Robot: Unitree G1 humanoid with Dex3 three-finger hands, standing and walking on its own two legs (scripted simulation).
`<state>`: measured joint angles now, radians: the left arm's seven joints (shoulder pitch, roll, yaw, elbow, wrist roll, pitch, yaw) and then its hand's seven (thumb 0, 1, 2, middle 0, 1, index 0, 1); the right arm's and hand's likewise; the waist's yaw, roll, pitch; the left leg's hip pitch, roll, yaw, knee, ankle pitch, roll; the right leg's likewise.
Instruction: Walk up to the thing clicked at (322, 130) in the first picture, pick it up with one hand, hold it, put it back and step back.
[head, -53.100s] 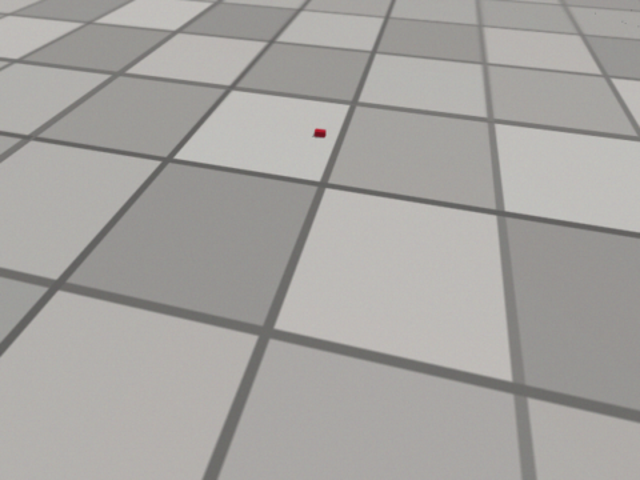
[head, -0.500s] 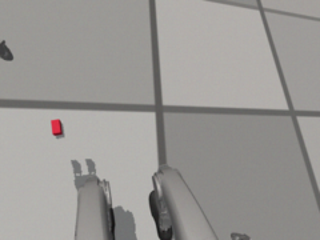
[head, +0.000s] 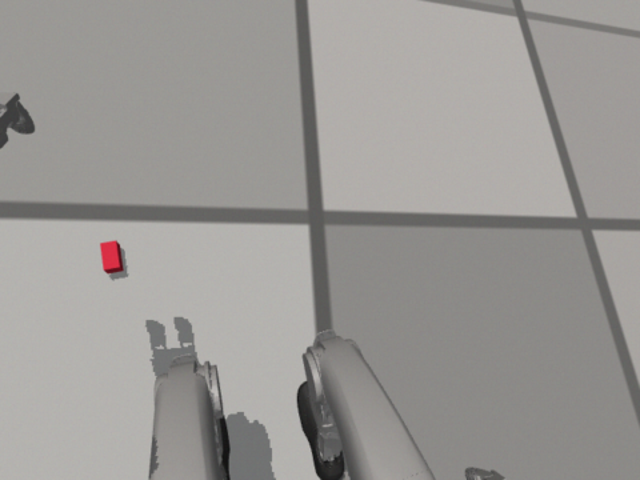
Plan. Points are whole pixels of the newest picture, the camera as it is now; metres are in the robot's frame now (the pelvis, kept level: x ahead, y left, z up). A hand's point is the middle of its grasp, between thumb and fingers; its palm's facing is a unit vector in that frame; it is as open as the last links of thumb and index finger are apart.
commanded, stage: approach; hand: left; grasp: from above
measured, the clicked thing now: (111, 257) +0.55 +0.29 -0.51
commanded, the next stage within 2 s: rest palm in 1.18 s
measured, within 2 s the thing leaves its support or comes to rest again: neither
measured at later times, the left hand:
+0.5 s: hand (84, 257) +0.49 +0.28 -0.32, palm faces -0.43 +0.02 -0.90, open 14.3 cm
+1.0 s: hand (104, 239) +0.55 +0.27 -0.40, palm faces -0.41 +0.00 -0.91, open 14.3 cm
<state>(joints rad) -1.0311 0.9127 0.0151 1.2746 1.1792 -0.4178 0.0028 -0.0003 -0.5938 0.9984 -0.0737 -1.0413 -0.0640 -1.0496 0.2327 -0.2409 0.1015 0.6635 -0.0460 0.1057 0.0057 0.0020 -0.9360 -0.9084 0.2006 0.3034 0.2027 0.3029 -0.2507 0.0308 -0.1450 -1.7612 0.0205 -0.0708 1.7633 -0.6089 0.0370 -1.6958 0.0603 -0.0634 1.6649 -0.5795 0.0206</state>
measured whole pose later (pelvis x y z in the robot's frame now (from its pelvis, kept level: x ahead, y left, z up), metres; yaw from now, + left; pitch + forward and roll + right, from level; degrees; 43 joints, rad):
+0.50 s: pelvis -0.02 -0.01 -0.16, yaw -3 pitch +36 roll -10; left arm -1.15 0.97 0.06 1.53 1.43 -0.46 0.39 0.00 -0.57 0.97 -0.08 -1.07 -0.08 -1.06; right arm 0.10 -0.23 0.15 0.70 -0.15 0.06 0.10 0.00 -0.93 -0.90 0.20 0.30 0.20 0.30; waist -0.31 -0.04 -0.01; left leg -2.27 0.00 -0.10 2.27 -0.64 0.04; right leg -2.19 0.05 -0.10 2.18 -0.63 0.03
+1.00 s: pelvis +0.00 -0.01 -0.20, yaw -7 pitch +34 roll -13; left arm -1.20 1.12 0.06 1.53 1.38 -0.34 0.38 0.00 -0.56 1.00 -0.08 -1.04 -0.08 -1.04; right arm 0.12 -0.29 0.27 0.63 -0.17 0.01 0.09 0.00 -0.93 -0.90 0.20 0.30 0.20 0.30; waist -0.41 -0.10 0.09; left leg -2.35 0.01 -0.18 2.46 -0.73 0.03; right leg -2.25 0.07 -0.18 2.31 -0.68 0.03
